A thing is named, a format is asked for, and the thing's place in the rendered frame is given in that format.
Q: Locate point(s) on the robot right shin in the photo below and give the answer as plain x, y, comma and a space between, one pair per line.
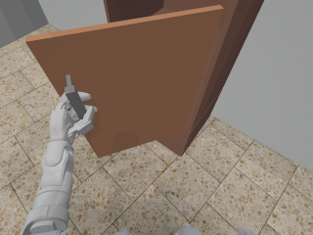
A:
185, 225

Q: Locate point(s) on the left robot hand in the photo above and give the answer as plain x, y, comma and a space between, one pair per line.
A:
61, 120

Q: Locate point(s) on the handle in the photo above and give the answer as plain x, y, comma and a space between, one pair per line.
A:
74, 98

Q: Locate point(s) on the robot shin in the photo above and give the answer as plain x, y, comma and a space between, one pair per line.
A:
185, 225
123, 230

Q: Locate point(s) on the cupboard door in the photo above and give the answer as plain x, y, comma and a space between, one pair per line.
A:
143, 74

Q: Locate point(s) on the robot left shin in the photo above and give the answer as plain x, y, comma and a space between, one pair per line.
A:
123, 230

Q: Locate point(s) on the robot left forearm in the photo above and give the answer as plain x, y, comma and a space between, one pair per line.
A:
50, 208

